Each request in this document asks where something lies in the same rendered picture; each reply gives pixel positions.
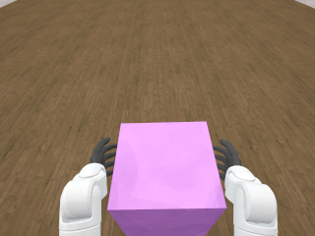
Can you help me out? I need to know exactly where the robot right forearm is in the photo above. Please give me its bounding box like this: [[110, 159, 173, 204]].
[[224, 165, 279, 236]]

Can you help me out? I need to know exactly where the robot left forearm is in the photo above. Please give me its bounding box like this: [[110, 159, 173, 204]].
[[59, 163, 107, 236]]

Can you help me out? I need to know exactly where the left robot hand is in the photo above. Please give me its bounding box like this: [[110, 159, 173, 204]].
[[90, 137, 118, 177]]

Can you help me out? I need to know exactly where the carton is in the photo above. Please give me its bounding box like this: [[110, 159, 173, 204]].
[[107, 121, 227, 236]]

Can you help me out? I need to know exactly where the right robot hand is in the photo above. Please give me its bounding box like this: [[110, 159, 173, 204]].
[[212, 139, 242, 181]]

